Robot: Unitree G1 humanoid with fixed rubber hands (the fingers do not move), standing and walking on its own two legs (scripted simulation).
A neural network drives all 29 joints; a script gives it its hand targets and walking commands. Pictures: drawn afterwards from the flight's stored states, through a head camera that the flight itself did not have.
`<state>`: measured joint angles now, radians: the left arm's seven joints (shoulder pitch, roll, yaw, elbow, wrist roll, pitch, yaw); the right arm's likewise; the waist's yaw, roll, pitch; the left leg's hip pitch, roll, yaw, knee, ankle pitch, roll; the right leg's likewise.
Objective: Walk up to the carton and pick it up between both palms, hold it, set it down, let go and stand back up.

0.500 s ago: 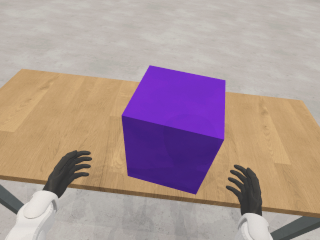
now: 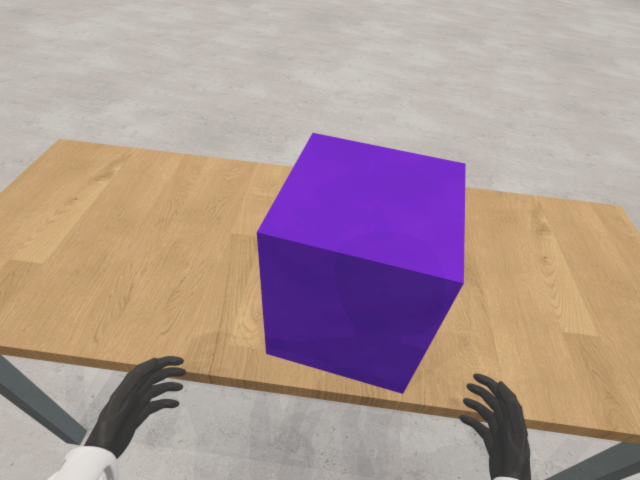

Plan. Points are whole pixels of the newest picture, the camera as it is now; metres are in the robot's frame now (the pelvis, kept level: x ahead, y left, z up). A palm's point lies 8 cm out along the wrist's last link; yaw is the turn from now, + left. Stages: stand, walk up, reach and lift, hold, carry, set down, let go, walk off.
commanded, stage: set down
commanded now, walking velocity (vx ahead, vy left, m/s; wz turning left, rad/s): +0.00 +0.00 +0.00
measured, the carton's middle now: (358, 265) +0.42 -0.06 +0.04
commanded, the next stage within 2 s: let go in 1.20 s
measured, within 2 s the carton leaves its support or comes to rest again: neither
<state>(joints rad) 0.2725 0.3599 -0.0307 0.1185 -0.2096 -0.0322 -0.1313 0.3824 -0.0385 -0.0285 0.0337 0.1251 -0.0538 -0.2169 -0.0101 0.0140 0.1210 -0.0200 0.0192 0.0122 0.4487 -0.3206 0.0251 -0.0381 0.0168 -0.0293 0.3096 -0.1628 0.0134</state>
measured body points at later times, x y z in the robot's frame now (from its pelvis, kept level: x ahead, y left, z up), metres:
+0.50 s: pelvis -0.01 -0.02 +0.00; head -0.02 -0.01 +0.45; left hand +0.19 +0.21 -0.03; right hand +0.17 -0.23 -0.03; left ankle -0.04 +0.09 -0.74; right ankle +0.01 -0.14 -0.74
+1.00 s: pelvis -0.01 -0.03 +0.00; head -0.01 -0.02 +0.45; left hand +0.17 +0.21 -0.07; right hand +0.16 -0.24 -0.07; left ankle -0.04 +0.09 -0.74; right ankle +0.01 -0.14 -0.74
